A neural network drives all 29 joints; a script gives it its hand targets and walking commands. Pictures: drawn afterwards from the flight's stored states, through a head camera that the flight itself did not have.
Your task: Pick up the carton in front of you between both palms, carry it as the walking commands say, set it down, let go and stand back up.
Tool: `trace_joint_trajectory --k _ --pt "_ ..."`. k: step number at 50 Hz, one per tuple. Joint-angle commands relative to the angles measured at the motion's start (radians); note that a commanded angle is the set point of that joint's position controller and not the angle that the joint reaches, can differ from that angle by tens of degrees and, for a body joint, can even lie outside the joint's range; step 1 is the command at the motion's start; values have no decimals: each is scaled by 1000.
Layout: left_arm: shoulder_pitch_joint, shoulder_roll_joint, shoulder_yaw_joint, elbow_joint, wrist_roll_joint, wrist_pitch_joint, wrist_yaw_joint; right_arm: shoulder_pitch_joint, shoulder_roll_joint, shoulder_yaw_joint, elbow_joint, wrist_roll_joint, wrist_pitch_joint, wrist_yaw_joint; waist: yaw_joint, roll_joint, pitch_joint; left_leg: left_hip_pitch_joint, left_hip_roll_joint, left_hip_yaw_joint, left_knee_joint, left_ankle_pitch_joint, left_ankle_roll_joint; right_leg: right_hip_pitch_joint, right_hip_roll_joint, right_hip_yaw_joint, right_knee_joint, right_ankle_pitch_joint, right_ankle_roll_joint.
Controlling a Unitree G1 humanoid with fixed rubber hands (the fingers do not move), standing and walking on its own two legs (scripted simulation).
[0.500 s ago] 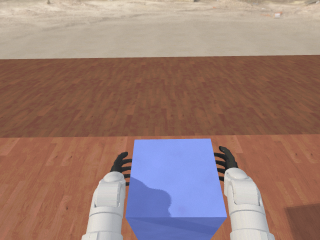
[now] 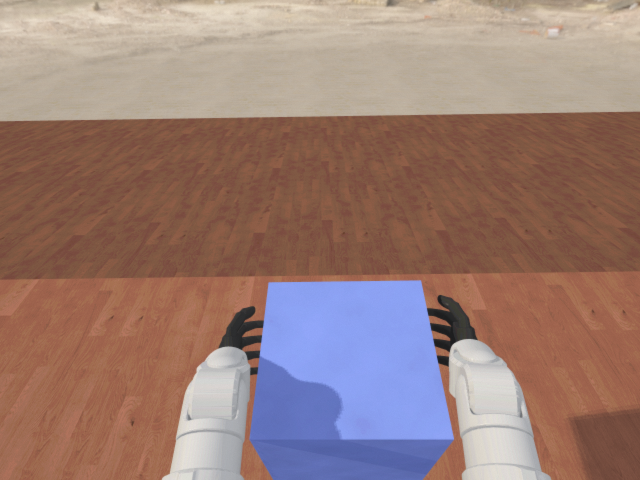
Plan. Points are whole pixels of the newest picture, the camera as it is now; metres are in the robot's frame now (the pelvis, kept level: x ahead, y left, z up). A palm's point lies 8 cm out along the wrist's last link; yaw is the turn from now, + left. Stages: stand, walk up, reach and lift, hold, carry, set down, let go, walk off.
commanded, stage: hold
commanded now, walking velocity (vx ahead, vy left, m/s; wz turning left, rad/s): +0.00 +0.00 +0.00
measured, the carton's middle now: (345, 388) +0.29 +0.00 -0.04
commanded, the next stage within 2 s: carry in 0.26 s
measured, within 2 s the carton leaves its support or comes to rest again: neither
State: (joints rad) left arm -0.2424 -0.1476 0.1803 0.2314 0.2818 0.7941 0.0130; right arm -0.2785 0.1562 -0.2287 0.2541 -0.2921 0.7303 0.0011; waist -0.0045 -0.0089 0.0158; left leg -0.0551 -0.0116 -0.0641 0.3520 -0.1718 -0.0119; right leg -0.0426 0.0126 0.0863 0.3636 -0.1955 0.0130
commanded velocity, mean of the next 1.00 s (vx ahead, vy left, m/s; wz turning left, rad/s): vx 0.39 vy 0.00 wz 0.00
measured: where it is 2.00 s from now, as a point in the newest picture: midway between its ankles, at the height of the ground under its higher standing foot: (355, 333)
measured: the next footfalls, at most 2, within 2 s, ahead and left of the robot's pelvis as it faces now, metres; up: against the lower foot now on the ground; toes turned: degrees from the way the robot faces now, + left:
left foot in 0.72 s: +0.22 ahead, +0.09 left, +0.00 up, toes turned +9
right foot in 1.10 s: +0.51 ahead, -0.15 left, +0.00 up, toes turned -15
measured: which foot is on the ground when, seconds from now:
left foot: down 0.00-0.44, up 0.46-0.70, down 0.72-1.00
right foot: down 0.00-0.74, up 0.76-1.00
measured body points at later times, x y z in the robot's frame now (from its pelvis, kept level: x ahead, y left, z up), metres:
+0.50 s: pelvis +0.03 -0.02 -0.01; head +0.00 -0.03 +0.44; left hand +0.32 +0.12 +0.06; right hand +0.32 -0.18 +0.06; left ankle +0.02 +0.12 -0.72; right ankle +0.01 -0.12 -0.75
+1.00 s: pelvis +0.27 -0.02 +0.00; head +0.25 -0.02 +0.45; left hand +0.53 +0.11 +0.08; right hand +0.51 -0.19 +0.08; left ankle +0.18 +0.08 -0.75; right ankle +0.37 -0.15 -0.71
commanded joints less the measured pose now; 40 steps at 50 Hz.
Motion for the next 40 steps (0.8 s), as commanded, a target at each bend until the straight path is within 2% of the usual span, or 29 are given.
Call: trace_joint_trajectory --k 1,12,13,15,16,18,19,21,22,23,24,25,26,27,29,32,33,34,35,36,37,38,39,40 --pt "-567 -942 -545 -150 -301 -83 -253 -412 972 546 -24 279 -11 265 0 5 -263 109 -81 -2 -35 175 6 6 82 -13 -54 202 -2" --pt "-549 -923 -561 -177 -307 -83 -249 -391 968 562 -52 287 -10 254 2 1 -252 102 -85 -4 -31 160 10 6 81 -8 -54 198 -2" --pt "-597 -934 -579 -175 -328 -80 -250 -429 972 566 -49 297 -5 252 0 48 -261 -21 115 18 52 5 23 -125 -94 -10 28 18 -24" --pt "-608 -934 -603 -214 -348 -77 -248 -415 980 596 -78 319 0 244 -3 70 -249 -114 124 -68 -53 -519 36 -229 -51 -11 30 -417 -27" --pt "-630 -939 -629 -244 -364 -73 -246 -436 985 619 -108 332 5 239 -7 96 -223 -123 146 -108 -85 -621 49 -302 -26 -38 82 -463 -19" --pt "-653 -942 -676 -298 -404 -51 -237 -445 993 663 -165 352 27 220 -7 176 -258 -105 234 -217 -129 -541 104 -331 10 -132 250 -234 -9" --pt "-660 -940 -708 -330 -428 -36 -232 -425 990 685 -203 362 44 207 -6 168 -287 -131 253 -218 -130 -482 122 -289 -3 -148 225 -192 -14" --pt "-653 -943 -755 -388 -472 7 -220 -424 968 721 -296 385 90 179 6 101 -347 -261 187 -87 -19 -464 100 -62 -5 -168 49 -177 -35" --pt "-636 -934 -760 -409 -475 33 -207 -441 965 746 -346 404 122 171 15 -26 -350 -346 106 35 154 -444 53 -22 -106 13 -72 -320 -68" --pt "-599 -905 -750 -423 -465 60 -192 -453 959 767 -375 422 154 164 28 -249 -300 -551 23 155 406 -365 0 61 -292 322 -205 -504 -139" --pt "-556 -894 -741 -436 -460 91 -176 -466 939 785 -399 441 183 156 27 -254 -238 -680 50 134 480 -334 3 90 -384 459 -253 -469 -196" --pt "-535 -873 -736 -477 -458 120 -157 -468 923 809 -424 461 209 149 27 -186 -232 -704 84 104 495 -324 13 97 -382 428 -227 -344 -224" --pt "-517 -854 -732 -516 -459 149 -138 -444 915 826 -445 481 236 141 30 -120 -260 -705 91 111 472 -307 13 119 -364 349 -201 -232 -219" --pt "-500 -849 -739 -554 -466 175 -122 -413 910 838 -464 501 261 130 32 -96 -294 -678 83 137 427 -270 10 138 -330 252 -182 -143 -202" --pt "-443 -835 -760 -628 -481 220 -98 -342 898 862 -519 527 305 108 33 -132 -335 -590 42 192 325 -188 -1 139 -266 120 -153 -3 -168" --pt "-343 -831 -780 -715 -501 284 -80 -244 892 868 -613 542 363 82 36 -152 -346 -459 12 248 173 -120 -8 97 -247 32 -117 89 -161" --pt "-314 -830 -786 -740 -508 304 -77 -208 890 862 -639 542 381 75 32 -145 -346 -379 4 269 101 -75 -8 54 -236 2 -82 90 -153" --pt "-288 -829 -793 -763 -517 323 -76 -169 889 854 -658 540 398 69 22 -119 -353 -239 -9 298 13 -10 -6 -26 -215 -44 -12 58 -134" --pt "-269 -826 -801 -785 -525 340 -75 -140 885 842 -675 536 413 65 15 -73 -382 -34 5 294 -16 8 3 -155 -187 -91 77 57 -107" --pt "-253 -816 -804 -808 -534 357 -74 -94 881 831 -694 531 430 61 -1 -4 -425 189 120 174 -13 -65 28 -333 -158 -137 218 -11 -69" --pt "-255 -813 -812 -844 -548 379 -73 -62 859 817 -709 520 444 56 -20 208 -440 353 370 -204 -102 -264 122 -597 -78 -226 474 -204 -16" --pt "-313 -782 -824 -888 -573 399 -73 -98 849 811 -709 515 449 50 -26 289 -389 358 498 -441 -142 -309 245 -774 -40 -185 611 -315 -24" --pt "-356 -781 -836 -897 -593 410 -74 -121 848 804 -737 520 457 44 -25 194 -340 277 502 -441 -149 -267 266 -808 -94 -121 708 -336 -40" --pt "-367 -788 -832 -889 -602 416 -75 -157 858 808 -764 532 464 38 -23 118 -318 212 474 -368 -151 -223 255 -814 -124 -111 743 -306 -47"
